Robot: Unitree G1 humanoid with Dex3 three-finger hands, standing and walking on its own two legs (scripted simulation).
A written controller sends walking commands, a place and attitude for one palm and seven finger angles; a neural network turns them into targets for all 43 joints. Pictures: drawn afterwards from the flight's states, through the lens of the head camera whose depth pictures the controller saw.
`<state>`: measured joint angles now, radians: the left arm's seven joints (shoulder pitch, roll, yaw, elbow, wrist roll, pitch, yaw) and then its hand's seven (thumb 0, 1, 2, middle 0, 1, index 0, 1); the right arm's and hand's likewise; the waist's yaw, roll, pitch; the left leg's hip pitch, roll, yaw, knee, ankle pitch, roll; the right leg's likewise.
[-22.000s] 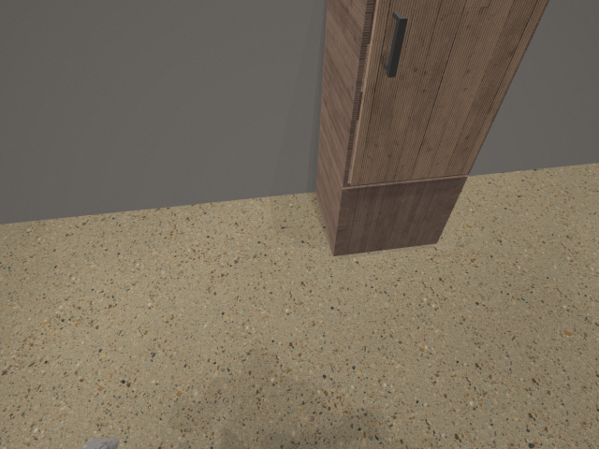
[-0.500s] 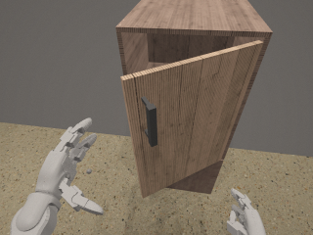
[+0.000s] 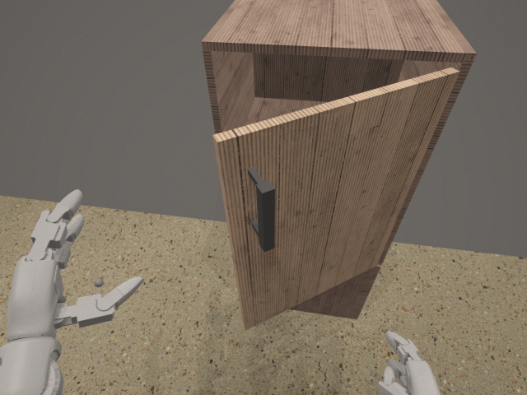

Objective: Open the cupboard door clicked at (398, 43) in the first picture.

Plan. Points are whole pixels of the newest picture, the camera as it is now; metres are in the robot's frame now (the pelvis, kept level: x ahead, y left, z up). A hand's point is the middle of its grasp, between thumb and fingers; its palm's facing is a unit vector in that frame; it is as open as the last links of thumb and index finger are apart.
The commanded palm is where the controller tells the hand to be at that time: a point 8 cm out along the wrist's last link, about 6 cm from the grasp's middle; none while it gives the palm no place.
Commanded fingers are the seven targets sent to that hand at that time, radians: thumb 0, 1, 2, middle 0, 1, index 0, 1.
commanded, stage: draw the hand back to the body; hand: left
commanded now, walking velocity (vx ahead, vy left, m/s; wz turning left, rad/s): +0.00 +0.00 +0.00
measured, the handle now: (260, 210) +0.35 +0.05 +0.12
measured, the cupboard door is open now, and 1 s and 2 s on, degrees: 36 36 36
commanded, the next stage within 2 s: step back with the hand held close in 0.64 s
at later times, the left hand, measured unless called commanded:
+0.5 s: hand (70, 271) +0.20 +0.26 +0.15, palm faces +0.46 -0.80 -0.38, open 7.6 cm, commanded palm +0.15 +0.30 +0.17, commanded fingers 0.00 0.90 0.90 -0.20 -0.30 -0.20 -0.30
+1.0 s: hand (68, 287) +0.19 +0.25 +0.15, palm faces +0.36 -0.79 -0.49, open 7.4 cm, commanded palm +0.13 +0.30 +0.17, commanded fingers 0.00 0.90 0.90 -0.20 -0.30 -0.20 -0.30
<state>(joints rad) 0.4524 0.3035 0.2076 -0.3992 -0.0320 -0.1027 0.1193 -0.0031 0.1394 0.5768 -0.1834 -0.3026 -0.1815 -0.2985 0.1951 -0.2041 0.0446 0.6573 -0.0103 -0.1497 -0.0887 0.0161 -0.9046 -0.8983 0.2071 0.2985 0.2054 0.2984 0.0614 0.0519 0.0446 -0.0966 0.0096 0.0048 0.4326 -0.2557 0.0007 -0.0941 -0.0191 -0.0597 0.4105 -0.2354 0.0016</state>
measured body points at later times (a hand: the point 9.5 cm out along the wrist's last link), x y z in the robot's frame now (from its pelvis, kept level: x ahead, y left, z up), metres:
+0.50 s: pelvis +0.01 +0.00 +0.00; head +0.00 -0.02 +0.45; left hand +0.17 +0.30 +0.17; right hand +0.21 -0.22 -0.08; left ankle -0.01 +0.12 -0.74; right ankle +0.00 -0.12 -0.74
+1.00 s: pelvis -0.01 +0.00 +0.00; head +0.01 -0.01 +0.45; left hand +0.16 +0.29 +0.17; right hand +0.17 -0.24 -0.09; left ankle -0.01 +0.12 -0.74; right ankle +0.00 -0.12 -0.74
